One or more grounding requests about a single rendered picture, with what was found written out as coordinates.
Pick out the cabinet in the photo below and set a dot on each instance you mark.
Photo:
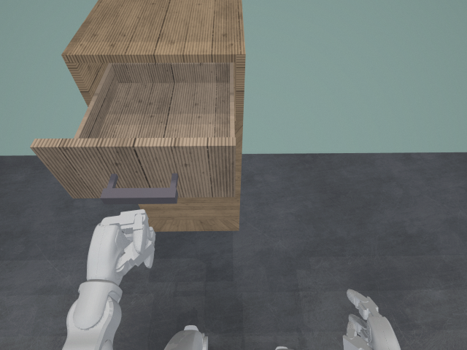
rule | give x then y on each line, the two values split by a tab
167	31

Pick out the robot left forearm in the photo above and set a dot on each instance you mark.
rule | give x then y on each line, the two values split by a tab
94	317

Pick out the handle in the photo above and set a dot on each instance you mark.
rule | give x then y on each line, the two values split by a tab
112	195

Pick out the drawer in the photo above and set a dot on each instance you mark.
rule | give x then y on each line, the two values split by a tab
147	121

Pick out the robot left thigh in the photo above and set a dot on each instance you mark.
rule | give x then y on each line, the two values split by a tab
188	340

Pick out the robot left shin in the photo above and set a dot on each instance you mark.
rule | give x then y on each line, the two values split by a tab
191	327

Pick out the robot right hand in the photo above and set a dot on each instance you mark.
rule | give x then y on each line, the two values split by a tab
376	334

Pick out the robot left hand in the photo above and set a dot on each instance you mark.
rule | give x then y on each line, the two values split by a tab
130	233

